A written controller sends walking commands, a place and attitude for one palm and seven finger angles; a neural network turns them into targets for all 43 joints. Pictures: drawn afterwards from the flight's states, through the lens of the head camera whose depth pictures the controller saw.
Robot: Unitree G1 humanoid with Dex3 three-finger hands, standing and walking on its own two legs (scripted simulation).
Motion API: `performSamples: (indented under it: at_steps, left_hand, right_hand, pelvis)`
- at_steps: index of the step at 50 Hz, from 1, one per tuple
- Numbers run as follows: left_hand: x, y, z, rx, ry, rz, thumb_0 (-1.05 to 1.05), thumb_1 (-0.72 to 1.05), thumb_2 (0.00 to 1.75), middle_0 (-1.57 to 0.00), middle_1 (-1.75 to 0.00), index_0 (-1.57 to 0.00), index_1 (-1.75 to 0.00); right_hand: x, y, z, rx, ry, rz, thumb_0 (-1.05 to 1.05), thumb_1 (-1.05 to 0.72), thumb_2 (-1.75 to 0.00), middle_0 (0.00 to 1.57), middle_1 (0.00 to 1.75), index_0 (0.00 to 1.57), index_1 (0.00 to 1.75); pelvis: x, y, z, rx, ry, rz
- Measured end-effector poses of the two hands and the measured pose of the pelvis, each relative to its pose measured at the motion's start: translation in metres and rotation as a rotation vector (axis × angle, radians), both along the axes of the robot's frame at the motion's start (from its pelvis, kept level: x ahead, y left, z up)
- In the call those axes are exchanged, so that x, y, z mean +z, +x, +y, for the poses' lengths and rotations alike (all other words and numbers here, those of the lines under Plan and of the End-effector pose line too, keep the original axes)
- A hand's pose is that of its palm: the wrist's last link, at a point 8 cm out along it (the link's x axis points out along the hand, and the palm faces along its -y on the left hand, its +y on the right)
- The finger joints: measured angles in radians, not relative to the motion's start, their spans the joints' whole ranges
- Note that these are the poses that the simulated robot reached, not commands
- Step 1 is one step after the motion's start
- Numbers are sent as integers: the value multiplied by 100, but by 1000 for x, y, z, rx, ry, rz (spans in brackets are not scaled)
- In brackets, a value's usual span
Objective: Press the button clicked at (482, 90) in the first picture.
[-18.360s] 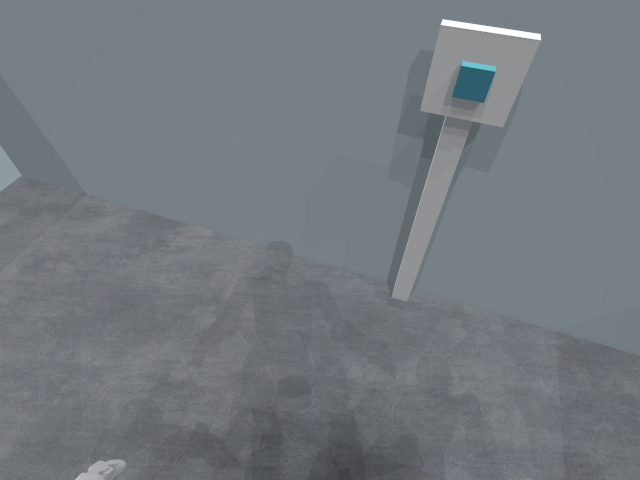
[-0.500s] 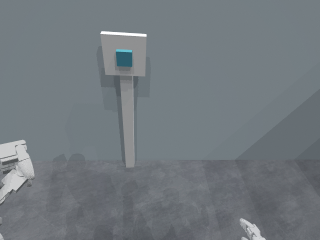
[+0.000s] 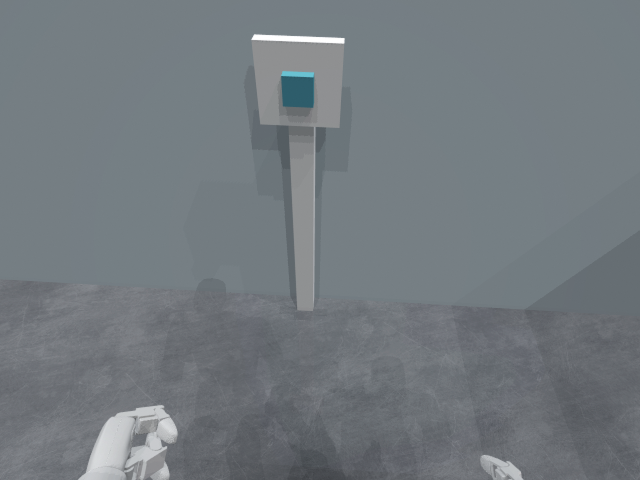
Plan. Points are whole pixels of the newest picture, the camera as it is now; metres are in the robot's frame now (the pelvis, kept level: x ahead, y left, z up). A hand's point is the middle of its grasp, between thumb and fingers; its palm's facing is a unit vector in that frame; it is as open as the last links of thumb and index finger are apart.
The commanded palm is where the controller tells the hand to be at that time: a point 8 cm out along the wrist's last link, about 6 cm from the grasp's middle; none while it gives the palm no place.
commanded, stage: let the arm hang, fingers relaxed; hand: left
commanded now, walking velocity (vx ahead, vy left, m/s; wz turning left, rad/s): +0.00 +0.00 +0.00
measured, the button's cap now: (298, 89) +0.82 +0.08 +0.12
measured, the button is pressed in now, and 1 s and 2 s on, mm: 0 0 0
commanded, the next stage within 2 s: stand and wait in 0.92 s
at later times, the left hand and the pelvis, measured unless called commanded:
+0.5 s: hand out of the picture -0.05 +0.19 -0.15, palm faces +0.03 -0.97 -0.22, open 6.4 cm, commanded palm none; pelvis +0.00 +0.01 +0.02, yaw +0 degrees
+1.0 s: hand out of the picture +0.03 +0.16 -0.16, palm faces +0.03 -0.98 -0.20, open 7.3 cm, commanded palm none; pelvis +0.02 -0.01 +0.02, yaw -1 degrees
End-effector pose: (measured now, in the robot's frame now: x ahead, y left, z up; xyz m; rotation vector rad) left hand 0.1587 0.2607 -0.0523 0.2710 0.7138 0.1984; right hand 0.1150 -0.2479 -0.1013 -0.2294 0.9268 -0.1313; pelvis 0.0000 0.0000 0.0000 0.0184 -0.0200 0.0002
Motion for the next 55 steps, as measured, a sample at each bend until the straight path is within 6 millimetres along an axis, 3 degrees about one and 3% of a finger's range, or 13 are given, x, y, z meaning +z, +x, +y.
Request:
performSamples:
  at_steps: [3,6,12,15,18,24,32,38,55]
  left_hand:
    - [-54,-58,-31,-14,-111,307,1,91,90,-111,-132,-112,-132]
    - [-72,-106,-25,53,-109,469,2,90,90,-100,-127,-102,-121]
    - [-73,-186,-14,136,-128,708,2,90,90,-80,-103,-82,-99]
    - [-69,-211,-13,166,-127,783,1,90,90,-70,-90,-71,-87]
    - [-67,-224,-14,180,-127,828,1,91,90,-60,-77,-61,-76]
    - [-67,-217,-22,177,-136,819,1,91,90,-39,-53,-40,-52]
    - [-72,-171,-40,137,-157,707,1,91,90,-24,-35,-24,-35]
    - [-73,-145,-47,115,-157,655,1,92,90,-21,-32,-21,-31]
    - [-72,-137,-54,119,-158,691,1,91,90,-20,-30,-20,-30]
  right_hand:
    - [-5,-20,9,-34,31,84,1,-90,-89,20,30,20,30]
    - [-9,-48,18,-48,43,201,1,-90,-89,20,30,20,30]
    - [-16,-103,16,-88,25,410,0,-93,-89,20,30,20,30]
    - [-18,-123,17,-102,27,482,0,-93,-89,20,30,20,30]
    - [-19,-137,20,-115,36,526,1,-92,-89,20,30,20,30]
    - [-24,-145,33,-127,74,547,1,-91,-89,20,30,20,30]
    - [-30,-132,48,-129,127,505,1,-91,-89,20,30,20,30]
    - [-30,-127,47,-141,133,493,1,-91,-89,20,30,20,30]
    - [-27,-116,28,-160,103,510,1,-91,-89,20,30,20,30]
  pelvis:
    - [5,-1,-1,-5,-14,-11]
    - [10,-2,-3,-3,-26,-9]
    - [17,-2,2,2,-34,2]
    - [18,-1,4,4,-34,4]
    - [19,0,5,4,-31,3]
    - [20,3,5,3,-25,-2]
    - [20,6,1,0,-21,-3]
    - [19,10,-3,-4,-20,-2]
    - [21,24,-11,-12,-20,1]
